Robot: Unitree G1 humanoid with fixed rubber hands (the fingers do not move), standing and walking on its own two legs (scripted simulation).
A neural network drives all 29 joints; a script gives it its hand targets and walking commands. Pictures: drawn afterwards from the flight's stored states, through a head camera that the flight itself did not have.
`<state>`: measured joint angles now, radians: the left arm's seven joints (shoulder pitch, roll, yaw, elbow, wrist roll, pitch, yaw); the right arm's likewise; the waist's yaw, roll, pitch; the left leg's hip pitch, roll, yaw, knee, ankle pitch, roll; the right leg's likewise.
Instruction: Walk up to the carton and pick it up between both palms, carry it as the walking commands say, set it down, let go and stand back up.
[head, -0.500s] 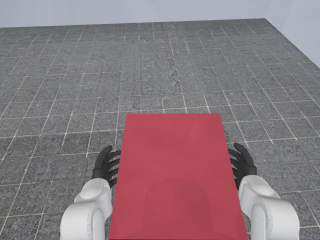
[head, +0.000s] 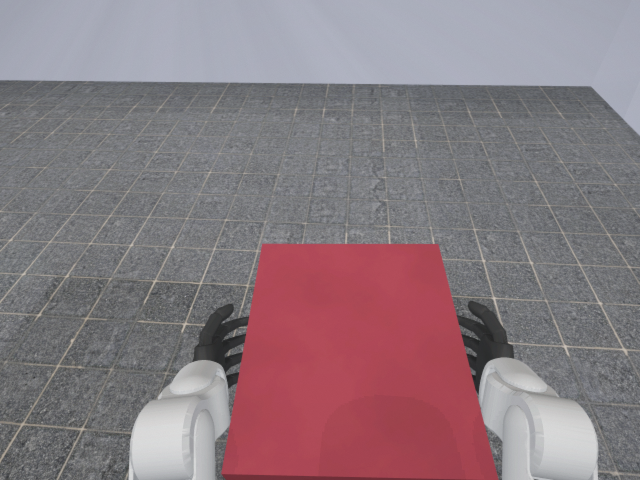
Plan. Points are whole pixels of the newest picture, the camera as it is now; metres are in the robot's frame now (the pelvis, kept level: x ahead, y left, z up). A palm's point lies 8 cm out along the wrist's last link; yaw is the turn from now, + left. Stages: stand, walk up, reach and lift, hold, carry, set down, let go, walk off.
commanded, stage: carry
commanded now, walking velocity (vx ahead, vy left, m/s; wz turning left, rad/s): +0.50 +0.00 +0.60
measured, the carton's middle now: (349, 387) +0.24 -0.01 +0.01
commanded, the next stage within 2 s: none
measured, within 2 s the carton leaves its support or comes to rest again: neither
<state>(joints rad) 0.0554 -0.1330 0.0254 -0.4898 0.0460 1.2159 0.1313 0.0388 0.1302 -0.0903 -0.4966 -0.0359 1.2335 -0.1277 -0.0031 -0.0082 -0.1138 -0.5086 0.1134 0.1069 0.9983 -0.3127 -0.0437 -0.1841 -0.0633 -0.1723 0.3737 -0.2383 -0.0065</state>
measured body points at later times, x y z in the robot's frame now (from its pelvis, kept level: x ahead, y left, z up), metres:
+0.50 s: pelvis +0.23 +0.06 -0.01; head +0.23 +0.07 +0.44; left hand +0.43 +0.26 +0.05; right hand +0.50 -0.04 +0.05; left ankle +0.21 +0.07 -0.75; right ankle +0.15 -0.12 -0.63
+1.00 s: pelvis +0.53 +0.14 -0.01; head +0.54 +0.15 +0.44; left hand +0.63 +0.41 +0.06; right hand +0.82 +0.17 +0.06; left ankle +0.39 +0.13 -0.64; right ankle +0.61 +0.07 -0.75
